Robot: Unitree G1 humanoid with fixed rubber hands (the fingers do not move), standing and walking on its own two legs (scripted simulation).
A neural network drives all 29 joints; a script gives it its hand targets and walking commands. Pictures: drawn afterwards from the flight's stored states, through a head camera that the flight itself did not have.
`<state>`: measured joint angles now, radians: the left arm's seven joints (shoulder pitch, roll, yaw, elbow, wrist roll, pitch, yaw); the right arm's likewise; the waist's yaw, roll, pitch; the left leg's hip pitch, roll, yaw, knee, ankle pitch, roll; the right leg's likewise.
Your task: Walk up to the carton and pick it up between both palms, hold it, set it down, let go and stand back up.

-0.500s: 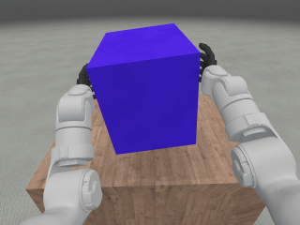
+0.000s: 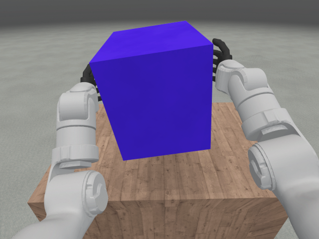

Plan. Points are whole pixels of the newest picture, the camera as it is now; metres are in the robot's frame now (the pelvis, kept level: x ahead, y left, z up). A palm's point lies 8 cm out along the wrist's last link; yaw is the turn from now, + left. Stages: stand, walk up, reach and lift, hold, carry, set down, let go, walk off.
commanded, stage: hold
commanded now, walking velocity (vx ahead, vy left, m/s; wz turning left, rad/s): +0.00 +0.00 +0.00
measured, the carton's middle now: (157, 84) +0.45 -0.01 +0.27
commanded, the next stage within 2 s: none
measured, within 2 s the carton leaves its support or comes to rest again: neither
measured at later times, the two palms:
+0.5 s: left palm (88, 86) +0.36 +0.15 +0.31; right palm (227, 64) +0.36 -0.16 +0.35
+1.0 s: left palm (86, 83) +0.37 +0.16 +0.31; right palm (224, 63) +0.37 -0.15 +0.35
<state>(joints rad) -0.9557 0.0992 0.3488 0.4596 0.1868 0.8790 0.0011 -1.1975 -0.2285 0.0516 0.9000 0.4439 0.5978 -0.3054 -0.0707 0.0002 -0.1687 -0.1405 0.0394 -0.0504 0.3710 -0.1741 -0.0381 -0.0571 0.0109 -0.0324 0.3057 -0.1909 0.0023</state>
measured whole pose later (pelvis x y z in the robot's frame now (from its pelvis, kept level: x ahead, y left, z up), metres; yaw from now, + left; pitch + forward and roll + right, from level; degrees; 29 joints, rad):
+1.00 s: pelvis +0.00 +0.00 +0.00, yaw +0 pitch -3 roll -1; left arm -1.02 0.12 0.34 0.51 0.19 0.90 -0.01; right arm -1.26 -0.25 0.08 0.95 0.47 0.65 -0.31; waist -0.07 0.01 -0.20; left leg -0.16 0.04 -0.08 0.39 -0.18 -0.04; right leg -0.06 0.03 -0.02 0.30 -0.19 0.00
